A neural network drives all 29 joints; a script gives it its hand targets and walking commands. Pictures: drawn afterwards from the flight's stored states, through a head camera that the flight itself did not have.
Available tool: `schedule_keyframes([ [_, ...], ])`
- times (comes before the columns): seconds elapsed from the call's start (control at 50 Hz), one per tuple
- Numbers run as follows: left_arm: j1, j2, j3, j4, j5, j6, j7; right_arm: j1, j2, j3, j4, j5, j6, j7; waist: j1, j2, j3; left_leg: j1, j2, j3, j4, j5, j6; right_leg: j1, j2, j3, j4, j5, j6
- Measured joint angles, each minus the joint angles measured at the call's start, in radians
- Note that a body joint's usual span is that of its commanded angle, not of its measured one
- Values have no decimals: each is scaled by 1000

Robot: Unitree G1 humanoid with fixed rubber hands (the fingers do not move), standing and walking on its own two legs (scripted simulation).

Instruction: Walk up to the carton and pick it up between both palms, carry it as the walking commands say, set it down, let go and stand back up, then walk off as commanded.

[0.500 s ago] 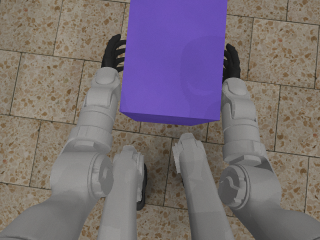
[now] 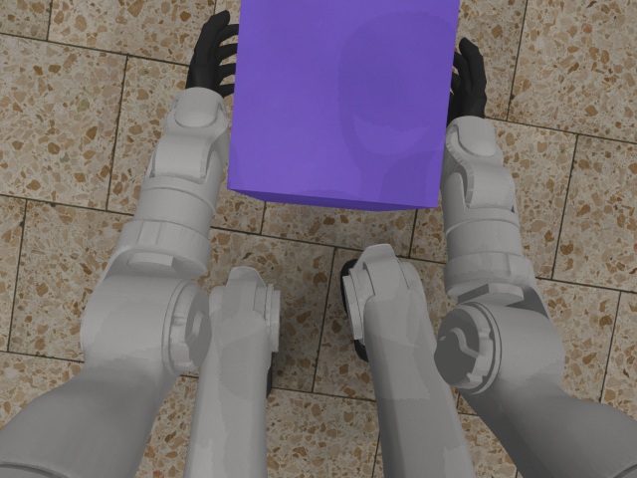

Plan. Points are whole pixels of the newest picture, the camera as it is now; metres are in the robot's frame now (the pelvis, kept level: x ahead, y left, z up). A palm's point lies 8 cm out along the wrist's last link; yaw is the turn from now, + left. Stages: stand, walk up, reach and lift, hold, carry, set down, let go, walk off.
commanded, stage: set down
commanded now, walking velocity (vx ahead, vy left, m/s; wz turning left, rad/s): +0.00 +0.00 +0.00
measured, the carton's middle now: (335, 88) +0.53 -0.08 -0.18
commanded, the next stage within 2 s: none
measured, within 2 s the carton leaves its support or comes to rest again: neither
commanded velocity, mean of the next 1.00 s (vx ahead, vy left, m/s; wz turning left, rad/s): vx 0.00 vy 0.00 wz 0.00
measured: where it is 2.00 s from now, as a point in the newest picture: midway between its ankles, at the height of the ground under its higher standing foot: (312, 347)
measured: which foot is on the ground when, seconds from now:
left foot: down 0.00-1.00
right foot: down 0.00-1.00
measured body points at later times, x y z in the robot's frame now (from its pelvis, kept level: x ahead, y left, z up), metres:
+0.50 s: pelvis -0.02 +0.00 -0.05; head +0.34 -0.03 +0.20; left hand +0.55 +0.05 -0.21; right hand +0.49 -0.23 -0.21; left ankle +0.09 +0.11 -0.41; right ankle +0.14 -0.12 -0.41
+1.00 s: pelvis -0.02 +0.01 -0.07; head +0.34 -0.02 +0.19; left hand +0.54 +0.05 -0.23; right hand +0.48 -0.23 -0.22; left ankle +0.09 +0.11 -0.41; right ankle +0.14 -0.12 -0.41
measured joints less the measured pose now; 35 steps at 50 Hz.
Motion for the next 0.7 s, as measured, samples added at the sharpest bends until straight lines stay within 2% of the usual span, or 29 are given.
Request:
schedule_keyframes([
  [0.08,-62,7,-4,25,-3,19,7,-34,-14,-19,-1,-3,16,8,-4,9,45,-36,-7,-1,41,6,5,-26,-5,-5,30,4,9],
  [0.22,-189,30,-9,18,-5,37,19,-140,-52,-43,-26,12,33,22,-18,20,252,-30,-15,15,96,17,17,-10,-8,5,79,11,28],
  [0.3,-266,74,-62,-49,-46,57,55,-276,-161,65,-6,62,58,17,-42,-2,494,59,-12,33,127,12,24,76,3,20,112,7,41],
  [0.36,-254,79,-91,-53,-73,44,76,-294,-180,72,-15,104,73,17,-46,-8,487,12,-4,42,157,7,24,22,14,25,141,11,42],
  [0.44,-235,107,-162,-75,-135,90,94,-257,-183,103,-12,165,70,-5,-35,-36,484,33,3,42,201,-27,12,24,22,19,193,-8,30],
  [0.5,-229,129,-157,-82,-150,97,79,-259,-159,108,10,167,45,-26,-33,-50,481,65,7,44,219,-47,4,43,27,18,217,-18,19],
  [0.6,-290,110,-53,77,-64,54,27,-305,-137,51,122,100,20,-21,-25,1,403,20,-5,38,217,-36,-1,3,15,13,219,-17,13],
  [0.7,-273,106,-16,120,-56,29,9,-291,-127,71,135,51,28,-25,-37,22,361,-15,-13,45,213,-29,0,-28,9,21,221,-18,16],
])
